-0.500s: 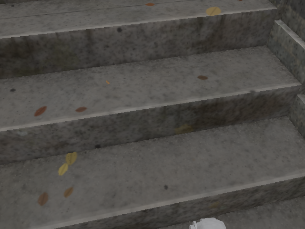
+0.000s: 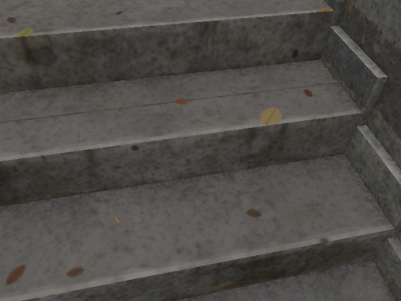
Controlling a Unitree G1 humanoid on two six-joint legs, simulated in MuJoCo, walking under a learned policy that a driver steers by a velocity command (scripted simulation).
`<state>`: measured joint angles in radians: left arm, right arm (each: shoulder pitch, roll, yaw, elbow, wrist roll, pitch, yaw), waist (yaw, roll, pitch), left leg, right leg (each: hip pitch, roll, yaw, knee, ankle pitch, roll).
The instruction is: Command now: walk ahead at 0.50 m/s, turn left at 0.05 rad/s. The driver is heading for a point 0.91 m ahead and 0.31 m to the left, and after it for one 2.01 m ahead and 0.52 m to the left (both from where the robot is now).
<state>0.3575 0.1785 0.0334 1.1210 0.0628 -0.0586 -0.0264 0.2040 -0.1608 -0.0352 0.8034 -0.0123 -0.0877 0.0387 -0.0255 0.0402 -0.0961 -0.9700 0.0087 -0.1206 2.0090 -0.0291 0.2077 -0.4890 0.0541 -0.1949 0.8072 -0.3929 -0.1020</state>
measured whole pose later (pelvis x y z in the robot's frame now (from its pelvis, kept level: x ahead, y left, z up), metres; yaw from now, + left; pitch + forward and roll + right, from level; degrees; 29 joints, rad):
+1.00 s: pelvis +0.55 +0.06 +0.36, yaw +28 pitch +5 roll -2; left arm 0.35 0.17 0.01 1.09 0.06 -0.06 -0.02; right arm 0.14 -0.23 -0.03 0.97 -0.02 -0.05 0.10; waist 0.02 0.03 -0.16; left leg -1.11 0.01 -0.16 1.86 0.02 0.27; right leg -0.40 -0.03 -0.23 0.69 -0.37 -0.05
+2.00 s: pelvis +1.03 +0.41 +0.63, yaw +27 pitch +6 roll -3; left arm 0.10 0.17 0.01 0.89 0.05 -0.05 -0.05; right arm 0.38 -0.24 0.00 1.07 -0.09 -0.10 0.12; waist 0.03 0.07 -0.16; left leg -0.43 0.02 -0.08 1.36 0.02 0.12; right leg -0.76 0.14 -0.10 1.17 -0.52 -0.12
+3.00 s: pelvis +1.48 +0.50 +0.71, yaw -9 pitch +3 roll +1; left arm 0.14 0.22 0.09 0.81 -0.03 -0.03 0.01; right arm 0.24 -0.25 -0.09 0.89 0.02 -0.13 -0.02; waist 0.00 0.00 0.04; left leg -0.41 0.10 0.03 1.24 -0.43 -0.03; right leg -0.43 0.04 -0.03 0.61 -0.23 -0.08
